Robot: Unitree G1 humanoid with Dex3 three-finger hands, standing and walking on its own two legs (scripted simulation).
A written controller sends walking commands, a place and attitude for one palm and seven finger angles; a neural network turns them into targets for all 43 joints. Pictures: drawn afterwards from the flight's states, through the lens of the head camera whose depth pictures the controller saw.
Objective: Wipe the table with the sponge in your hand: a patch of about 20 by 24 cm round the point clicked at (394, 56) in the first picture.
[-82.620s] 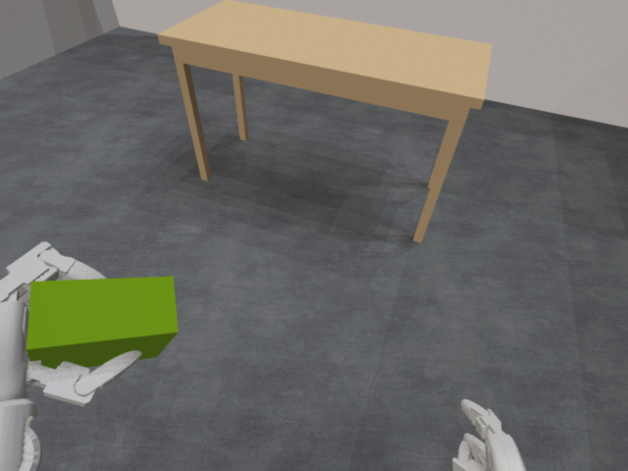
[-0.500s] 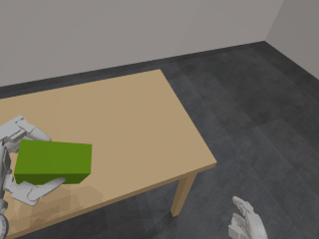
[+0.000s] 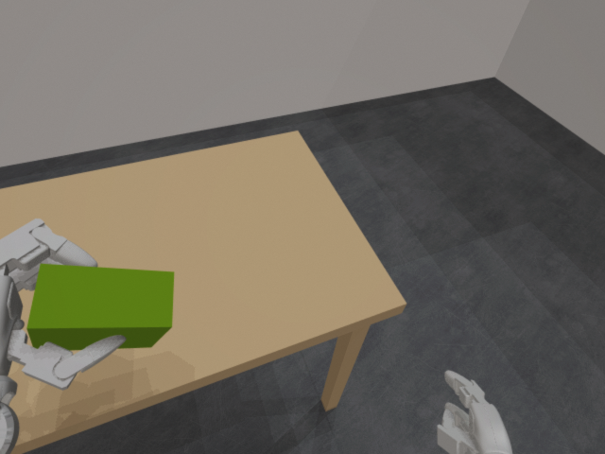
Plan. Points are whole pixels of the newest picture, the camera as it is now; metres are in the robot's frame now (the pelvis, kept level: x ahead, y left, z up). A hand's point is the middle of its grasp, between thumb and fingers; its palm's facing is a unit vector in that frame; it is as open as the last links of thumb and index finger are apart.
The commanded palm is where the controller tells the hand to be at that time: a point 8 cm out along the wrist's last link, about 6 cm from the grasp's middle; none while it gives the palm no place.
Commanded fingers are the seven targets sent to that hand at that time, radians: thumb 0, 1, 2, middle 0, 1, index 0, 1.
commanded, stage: shuffle to correct the standing spot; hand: left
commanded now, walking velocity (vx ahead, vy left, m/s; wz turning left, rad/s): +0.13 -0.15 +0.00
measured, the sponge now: (123, 312) +0.23 +0.20 +0.13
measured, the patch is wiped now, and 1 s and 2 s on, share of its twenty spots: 0.00 0.00 0.00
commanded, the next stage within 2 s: none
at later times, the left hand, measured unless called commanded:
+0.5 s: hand (64, 303) +0.22 +0.24 +0.16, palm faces +0.29 -0.86 -0.41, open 10.0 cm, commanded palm +0.16 +0.29 +0.18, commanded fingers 0.00 0.10 1.30 -1.20 -1.60 -1.20 -1.60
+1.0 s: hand (66, 306) +0.22 +0.24 +0.16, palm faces +0.31 -0.86 -0.40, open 10.0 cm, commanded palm +0.16 +0.28 +0.18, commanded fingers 0.00 0.10 1.30 -1.20 -1.60 -1.20 -1.60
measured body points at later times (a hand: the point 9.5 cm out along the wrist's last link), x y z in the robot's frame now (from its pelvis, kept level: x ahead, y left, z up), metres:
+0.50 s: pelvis +0.00 +0.01 +0.00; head +0.02 +0.02 +0.45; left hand +0.20 +0.29 +0.18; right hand +0.18 -0.22 -0.08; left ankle +0.02 +0.15 -0.73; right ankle +0.00 -0.05 -0.73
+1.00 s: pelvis +0.00 +0.00 +0.00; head +0.02 +0.01 +0.45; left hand +0.20 +0.28 +0.18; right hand +0.17 -0.23 -0.08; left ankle +0.02 +0.15 -0.73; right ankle +0.00 -0.05 -0.73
